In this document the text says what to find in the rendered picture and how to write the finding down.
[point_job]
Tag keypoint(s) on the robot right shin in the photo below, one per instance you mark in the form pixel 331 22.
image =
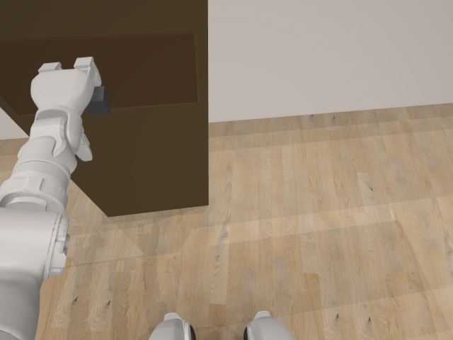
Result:
pixel 262 314

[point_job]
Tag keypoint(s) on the handle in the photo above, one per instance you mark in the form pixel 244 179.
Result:
pixel 100 101

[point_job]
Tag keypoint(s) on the robot left forearm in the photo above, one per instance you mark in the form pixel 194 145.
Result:
pixel 41 175

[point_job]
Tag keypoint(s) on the left robot thigh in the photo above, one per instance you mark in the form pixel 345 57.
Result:
pixel 172 329

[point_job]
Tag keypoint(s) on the left robot upper arm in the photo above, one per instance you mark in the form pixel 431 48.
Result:
pixel 33 246

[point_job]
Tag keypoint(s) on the cabinet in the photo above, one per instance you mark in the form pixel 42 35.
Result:
pixel 145 158

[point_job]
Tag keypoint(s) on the drawer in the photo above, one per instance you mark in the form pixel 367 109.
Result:
pixel 145 69

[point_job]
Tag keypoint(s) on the left robot hand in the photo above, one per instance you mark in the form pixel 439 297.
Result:
pixel 72 88

